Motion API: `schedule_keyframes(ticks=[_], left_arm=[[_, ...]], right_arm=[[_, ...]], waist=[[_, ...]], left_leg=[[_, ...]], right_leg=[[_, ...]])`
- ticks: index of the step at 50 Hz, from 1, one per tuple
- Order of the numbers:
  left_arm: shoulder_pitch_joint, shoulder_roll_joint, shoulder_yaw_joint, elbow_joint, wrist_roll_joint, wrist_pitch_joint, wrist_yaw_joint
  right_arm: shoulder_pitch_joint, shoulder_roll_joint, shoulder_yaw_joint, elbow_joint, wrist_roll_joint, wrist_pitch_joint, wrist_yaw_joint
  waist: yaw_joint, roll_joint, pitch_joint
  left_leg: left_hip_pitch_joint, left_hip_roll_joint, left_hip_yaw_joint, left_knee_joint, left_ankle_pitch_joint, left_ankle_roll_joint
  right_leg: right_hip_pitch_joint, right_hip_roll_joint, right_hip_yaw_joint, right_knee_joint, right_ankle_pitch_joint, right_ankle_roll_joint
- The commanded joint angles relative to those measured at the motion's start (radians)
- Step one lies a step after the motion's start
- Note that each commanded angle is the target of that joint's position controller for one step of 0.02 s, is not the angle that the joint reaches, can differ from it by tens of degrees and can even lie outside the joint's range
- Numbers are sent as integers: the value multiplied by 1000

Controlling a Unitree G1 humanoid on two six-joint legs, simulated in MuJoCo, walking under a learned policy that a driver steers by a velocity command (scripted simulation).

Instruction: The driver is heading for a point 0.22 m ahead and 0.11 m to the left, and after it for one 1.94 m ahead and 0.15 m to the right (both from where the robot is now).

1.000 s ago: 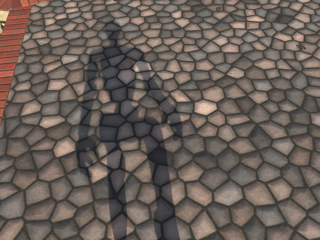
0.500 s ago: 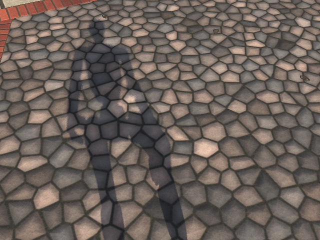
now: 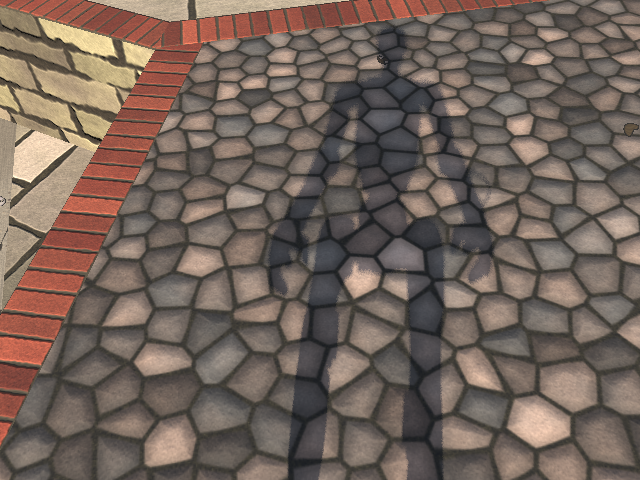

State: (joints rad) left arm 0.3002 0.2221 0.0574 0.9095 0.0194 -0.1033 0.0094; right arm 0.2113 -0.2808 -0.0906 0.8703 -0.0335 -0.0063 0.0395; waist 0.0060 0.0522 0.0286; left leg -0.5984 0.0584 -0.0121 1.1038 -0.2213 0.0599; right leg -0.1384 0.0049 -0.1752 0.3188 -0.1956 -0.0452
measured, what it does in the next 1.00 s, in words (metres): walks ahead: left foot, then right foot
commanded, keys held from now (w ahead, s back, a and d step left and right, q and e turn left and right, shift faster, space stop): q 0.32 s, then e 0.68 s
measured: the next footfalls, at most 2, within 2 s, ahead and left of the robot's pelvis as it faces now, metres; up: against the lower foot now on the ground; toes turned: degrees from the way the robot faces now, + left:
left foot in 0.24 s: +0.25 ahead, +0.11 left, +0.00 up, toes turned +12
right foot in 0.84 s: +0.17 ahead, -0.08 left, +0.00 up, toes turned +1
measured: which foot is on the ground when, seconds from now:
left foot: up 0.00-0.22, down 0.24-0.82, up 0.84-1.00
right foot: down 0.00-0.26, up 0.28-0.82, down 0.84-1.00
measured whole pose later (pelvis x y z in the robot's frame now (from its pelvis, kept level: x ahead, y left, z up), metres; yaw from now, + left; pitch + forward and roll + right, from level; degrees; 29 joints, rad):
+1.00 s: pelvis +0.16 +0.00 +0.00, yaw -3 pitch +1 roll +1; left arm 0.29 0.25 0.07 0.83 0.01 0.04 0.01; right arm 0.17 -0.28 -0.07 0.83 -0.02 0.04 -0.03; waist 0.01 0.03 0.04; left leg -0.49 -0.02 0.00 1.00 -0.39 -0.03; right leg -0.17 0.06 0.06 0.42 -0.25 -0.07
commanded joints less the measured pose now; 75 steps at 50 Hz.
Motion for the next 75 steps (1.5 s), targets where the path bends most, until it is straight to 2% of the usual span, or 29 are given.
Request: schedule_keyframes(ticks=[1,5,8,10,12,13,14,15,17,19,23,30,36,40,41,42,43,44,46,48,56,62,64,65,66,67,68,70,75], left_arm=[[19,88,14,-37,-1,-19,1],[21,120,18,-33,-7,-10,8],[46,152,28,-25,-12,7,18],[41,175,37,-27,-15,27,27],[42,188,43,-38,-19,49,23],[97,119,28,-76,-8,53,17],[158,92,20,-121,-24,72,14],[86,126,23,-111,1,83,14],[7,98,15,-113,-4,84,16],[58,103,16,-88,20,113,16],[95,67,6,-46,0,146,5],[-22,102,16,-63,0,161,0],[-18,75,13,-81,-7,150,2],[65,64,10,-76,-13,138,-3],[66,97,15,-81,-7,131,-5],[65,180,32,-101,11,123,-1],[68,279,59,-107,5,125,0],[86,249,58,-100,10,124,8],[-32,200,47,-127,-6,129,14],[-58,180,43,-150,-16,129,10],[34,225,62,-152,-11,134,10],[-54,227,54,-179,1,145,0],[-105,221,47,-184,-12,148,2],[-107,197,37,-187,-16,144,5],[-53,125,16,-191,-11,137,4],[-10,140,20,-186,-16,145,13],[-18,193,33,-168,-2,154,17],[-41,175,32,-141,-10,157,6],[-65,127,5,-103,-12,159,-7]], right_arm=[[-31,6,11,-72,-1,4,17],[-139,37,36,-114,1,-4,26],[-142,9,31,-130,-9,-4,27],[-68,-22,19,-118,-16,-9,20],[109,-70,-4,-68,-31,-34,-3],[135,-176,-28,-70,-28,-45,-18],[138,-272,-55,-103,11,-25,-23],[139,-225,-49,-122,37,-2,-33],[-5,-95,-9,-131,36,9,-45],[-44,-29,16,-129,31,0,-51],[-27,-22,37,-94,6,-32,-48],[-11,-79,31,-64,13,-9,-71],[5,-84,18,-56,11,9,-88],[-21,-112,4,-51,20,23,-92],[-8,-109,0,-48,18,27,-88],[7,-56,8,-68,14,31,-79],[-90,-31,18,-122,24,33,-91],[-107,-42,20,-124,11,40,-89],[-58,-60,11,-97,25,38,-75],[-31,-87,3,-87,5,36,-64],[-105,-77,20,-153,23,40,-66],[-53,-81,29,-163,34,35,-71],[7,-68,32,-148,28,26,-77],[22,-79,33,-146,17,16,-84],[20,-139,30,-160,0,5,-91],[-27,-202,25,-173,10,9,-81],[-2,-166,30,-160,14,7,-72],[-81,-88,55,-162,18,2,-65],[-37,-93,58,-118,18,0,-69]], waist=[[-18,-126,24],[-4,-146,36],[0,-169,4],[-27,-179,-43],[-108,-83,-157],[-69,80,-244],[-47,188,-397],[-77,-9,-371],[-20,-56,-138],[20,-13,-111],[35,-10,-143],[-12,39,-53],[-23,31,-53],[28,31,-73],[28,-21,-44],[5,-215,-46],[41,-339,57],[37,-211,52],[-30,-121,35],[-28,-145,-24],[41,-174,-60],[21,-200,-71],[-27,-180,-61],[-33,-135,-61],[-1,66,-97],[19,169,-79],[1,123,-70],[29,62,-7],[0,98,-55]], left_leg=[[-109,33,-4,-70,99,-20],[50,-9,100,-368,216,-15],[117,-45,133,-457,159,16],[197,-90,142,-504,72,52],[433,-113,99,-679,245,101],[671,139,-164,-589,733,150],[857,361,-555,-615,983,373],[782,317,-471,-668,828,351],[515,215,-304,-757,608,266],[384,150,-202,-796,590,203],[325,133,-119,-856,505,155],[388,169,-132,-919,8,138],[451,216,-123,-850,72,185],[404,202,-38,-749,174,117],[342,171,8,-674,127,54],[179,67,112,-451,-86,-25],[7,-109,122,-324,-344,-70],[20,-76,21,-145,-335,-75],[15,-66,-18,-85,-206,-79],[6,-71,-12,-42,-160,-93],[10,-71,-24,-218,-181,-114],[258,-92,-2,-423,-181,-71],[401,-94,8,-656,-37,-55],[500,-42,-48,-783,72,-42],[585,182,-282,-867,155,-1],[497,322,-444,-851,347,135],[435,336,-451,-842,355,207],[386,205,-283,-843,284,151],[499,122,-162,-785,409,116]], right_leg=[[47,-269,122,-160,346,-99],[16,-234,-31,-89,604,-74],[102,-257,-53,11,730,-57],[148,-266,-56,165,840,-48],[76,-229,-78,539,622,3],[-175,-157,-75,816,-77,42],[-425,21,53,1110,-518,83],[-470,-42,179,1116,-430,83],[-460,-97,190,983,-277,78],[-337,-106,182,891,-210,70],[-215,-79,201,746,-145,60],[-251,-41,196,528,-191,55],[-236,-22,148,446,-291,33],[-71,5,115,160,-138,-16],[-30,-27,199,17,-66,-42],[48,-235,496,-96,-9,-96],[-27,-397,710,-93,317,-230],[-38,-371,642,-64,419,-274],[-25,-234,488,-28,398,-204],[56,-186,447,12,540,-188],[151,-183,541,74,572,-201],[16,-161,570,106,546,-152],[-45,-126,577,137,423,-97],[-110,-91,569,164,277,-49],[-180,4,462,313,6,2],[-232,147,331,390,-391,21],[-196,97,329,532,-423,27],[-183,74,335,578,-315,43],[-131,54,249,384,-264,81]])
